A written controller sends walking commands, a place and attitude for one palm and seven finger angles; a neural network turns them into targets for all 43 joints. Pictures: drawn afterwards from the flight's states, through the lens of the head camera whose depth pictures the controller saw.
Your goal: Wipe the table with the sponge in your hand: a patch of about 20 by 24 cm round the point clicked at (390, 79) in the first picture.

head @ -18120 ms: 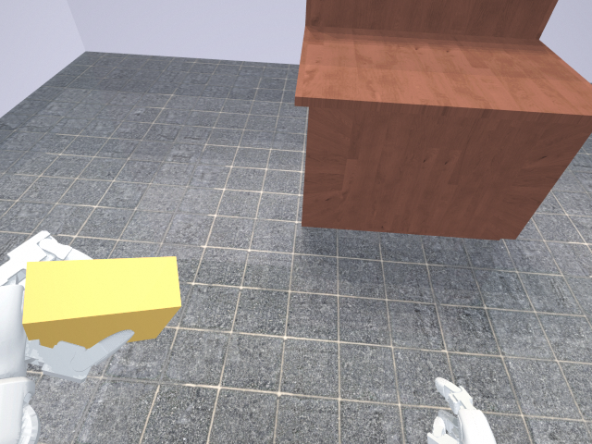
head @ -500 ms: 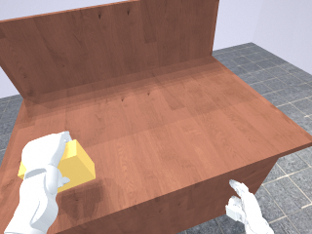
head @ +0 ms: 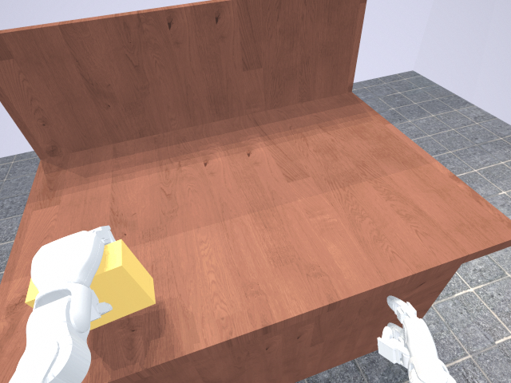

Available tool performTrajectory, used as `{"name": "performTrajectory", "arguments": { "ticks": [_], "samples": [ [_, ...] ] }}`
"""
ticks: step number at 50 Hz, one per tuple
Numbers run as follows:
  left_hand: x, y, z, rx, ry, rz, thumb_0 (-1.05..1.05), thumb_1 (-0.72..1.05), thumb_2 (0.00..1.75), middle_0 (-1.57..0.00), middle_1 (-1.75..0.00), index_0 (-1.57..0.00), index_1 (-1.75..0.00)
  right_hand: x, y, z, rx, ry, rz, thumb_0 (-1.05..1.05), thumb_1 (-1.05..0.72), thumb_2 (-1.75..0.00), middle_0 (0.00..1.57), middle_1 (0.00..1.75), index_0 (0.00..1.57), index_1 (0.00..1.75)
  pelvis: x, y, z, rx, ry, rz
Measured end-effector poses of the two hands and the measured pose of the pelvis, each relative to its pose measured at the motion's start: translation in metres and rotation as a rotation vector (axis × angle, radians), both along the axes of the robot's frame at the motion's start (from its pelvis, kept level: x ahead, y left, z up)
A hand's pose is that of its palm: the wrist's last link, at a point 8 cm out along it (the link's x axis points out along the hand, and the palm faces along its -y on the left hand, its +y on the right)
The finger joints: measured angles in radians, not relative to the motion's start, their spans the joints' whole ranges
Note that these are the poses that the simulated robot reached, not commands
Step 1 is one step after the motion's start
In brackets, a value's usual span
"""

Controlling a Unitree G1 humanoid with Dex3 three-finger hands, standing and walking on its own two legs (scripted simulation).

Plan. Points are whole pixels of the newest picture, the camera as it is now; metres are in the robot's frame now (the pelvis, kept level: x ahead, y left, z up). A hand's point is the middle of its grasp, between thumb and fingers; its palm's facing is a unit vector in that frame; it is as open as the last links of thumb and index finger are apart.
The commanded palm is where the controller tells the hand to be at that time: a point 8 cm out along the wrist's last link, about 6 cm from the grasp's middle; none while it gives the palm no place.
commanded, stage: move the sponge above the wiping area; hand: left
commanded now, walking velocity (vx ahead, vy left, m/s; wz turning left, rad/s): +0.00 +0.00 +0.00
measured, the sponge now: (104, 295) +0.22 +0.30 +0.02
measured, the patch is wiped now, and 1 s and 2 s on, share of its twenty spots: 0.00 0.00 0.00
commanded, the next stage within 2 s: none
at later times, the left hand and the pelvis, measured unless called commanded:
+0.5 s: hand (110, 282) +0.22 +0.27 +0.07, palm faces +0.00 -0.15 -0.99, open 9.6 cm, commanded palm +0.19 +0.27 +0.14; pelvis -0.01 +0.00 +0.00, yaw +0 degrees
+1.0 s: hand (120, 279) +0.23 +0.25 +0.07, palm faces -0.02 -0.12 -0.99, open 9.6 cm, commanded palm +0.20 +0.26 +0.15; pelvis +0.00 -0.01 +0.00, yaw +0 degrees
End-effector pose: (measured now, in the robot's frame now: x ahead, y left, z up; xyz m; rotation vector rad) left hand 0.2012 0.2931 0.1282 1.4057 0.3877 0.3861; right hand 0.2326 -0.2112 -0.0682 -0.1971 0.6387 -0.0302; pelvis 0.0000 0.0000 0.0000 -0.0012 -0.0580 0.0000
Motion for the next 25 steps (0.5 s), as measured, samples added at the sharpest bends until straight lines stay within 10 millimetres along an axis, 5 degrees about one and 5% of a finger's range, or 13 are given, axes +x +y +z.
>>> {"name": "performTrajectory", "arguments": {
  "ticks": [6,17,25],
  "samples": [
    [-0.003,-0.011,-0.016,-0.032,0.056,-0.073,0.00,-0.45,1.02,-0.78,-1.37,-0.78,-1.37,-0.003,0.006,0.002,-0.012,0.003,0.015,0.02,-0.90,-0.90,0.20,0.30,0.16,0.28,-0.002,0.004,0.000,0.001,0.000,-0.007],
    [-0.003,-0.005,0.008,0.022,-0.068,-0.037,0.00,-0.46,1.02,-0.78,-1.37,-0.79,-1.37,-0.005,0.010,0.002,0.002,0.002,0.013,0.02,-0.90,-0.90,0.20,0.30,0.15,0.28,-0.005,0.005,0.000,-0.001,-0.012,-0.007],
    [0.002,-0.025,-0.008,-0.028,0.023,-0.057,0.00,-0.45,1.02,-0.78,-1.37,-0.78,-1.37,-0.006,0.009,0.002,0.017,0.001,0.022,0.02,-0.90,-0.90,0.20,0.30,0.15,0.28,-0.009,0.003,0.000,0.005,-0.010,-0.005]
  ]
}}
